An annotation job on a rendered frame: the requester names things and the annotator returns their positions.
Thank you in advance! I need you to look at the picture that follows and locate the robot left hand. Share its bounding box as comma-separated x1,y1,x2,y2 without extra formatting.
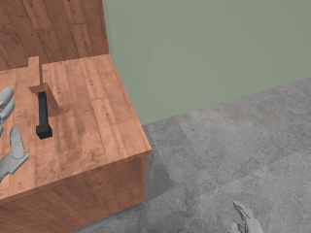
0,86,29,183

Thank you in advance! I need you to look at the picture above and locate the tap lever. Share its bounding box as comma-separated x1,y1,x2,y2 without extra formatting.
36,91,52,140

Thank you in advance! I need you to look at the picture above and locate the robot right hand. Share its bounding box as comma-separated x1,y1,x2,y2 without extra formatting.
227,201,263,233

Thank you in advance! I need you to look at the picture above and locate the counter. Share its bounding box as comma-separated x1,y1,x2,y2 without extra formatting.
0,0,152,233

